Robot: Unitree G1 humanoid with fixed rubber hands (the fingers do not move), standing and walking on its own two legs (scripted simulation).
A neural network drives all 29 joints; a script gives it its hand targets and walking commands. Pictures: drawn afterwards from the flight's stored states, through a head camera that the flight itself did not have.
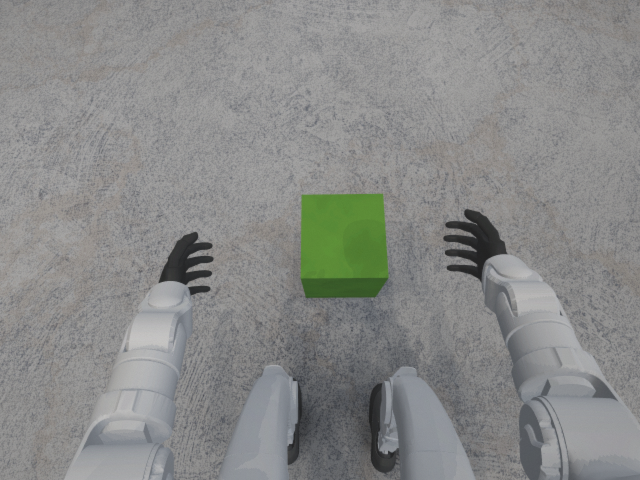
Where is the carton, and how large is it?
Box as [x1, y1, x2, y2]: [301, 194, 388, 297]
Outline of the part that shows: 302,195 301,281 306,297 375,296 388,277 382,194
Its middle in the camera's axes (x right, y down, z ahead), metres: +0.06 +0.04 +1.03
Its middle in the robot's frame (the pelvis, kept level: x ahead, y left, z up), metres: +0.53 -0.03 -0.57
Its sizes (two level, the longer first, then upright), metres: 0.210 0.200 0.250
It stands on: the floor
